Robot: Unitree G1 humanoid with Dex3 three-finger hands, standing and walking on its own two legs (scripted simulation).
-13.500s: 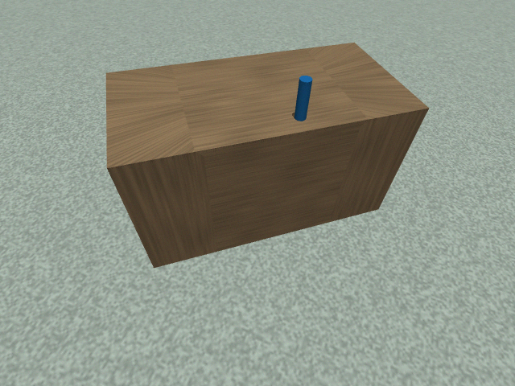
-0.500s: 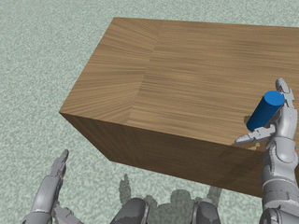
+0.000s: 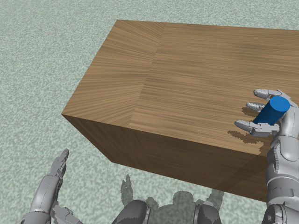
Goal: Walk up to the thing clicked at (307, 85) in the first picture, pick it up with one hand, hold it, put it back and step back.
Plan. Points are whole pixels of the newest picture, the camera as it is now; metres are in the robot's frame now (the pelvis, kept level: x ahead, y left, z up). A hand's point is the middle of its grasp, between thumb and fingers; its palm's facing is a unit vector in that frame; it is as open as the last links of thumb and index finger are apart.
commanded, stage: close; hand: right
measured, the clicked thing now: (266, 118) +0.43 -0.22 +0.01
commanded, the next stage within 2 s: settle in 0.22 s
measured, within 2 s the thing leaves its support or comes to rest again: leaves its support in 0.52 s
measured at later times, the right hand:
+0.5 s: hand (257, 113) +0.45 -0.20 +0.00, palm faces +0.15 +0.99 +0.00, open 5.1 cm
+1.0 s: hand (269, 100) +0.45 -0.21 +0.06, palm faces +0.19 +0.98 +0.02, open 5.1 cm
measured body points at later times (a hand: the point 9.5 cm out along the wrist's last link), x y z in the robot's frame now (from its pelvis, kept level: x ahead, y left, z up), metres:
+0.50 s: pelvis -0.01 +0.00 -0.01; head +0.11 -0.05 +0.42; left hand +0.15 +0.26 +0.02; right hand +0.43 -0.25 +0.00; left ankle -0.01 +0.15 -0.63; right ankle +0.05 -0.13 -0.63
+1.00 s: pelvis +0.00 +0.00 +0.02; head +0.09 -0.04 +0.46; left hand +0.15 +0.27 +0.02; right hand +0.43 -0.26 +0.06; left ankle -0.01 +0.15 -0.63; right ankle +0.05 -0.13 -0.63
